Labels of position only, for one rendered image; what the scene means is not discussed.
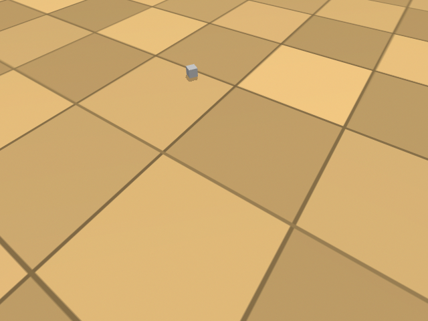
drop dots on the cube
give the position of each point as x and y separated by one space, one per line
192 71

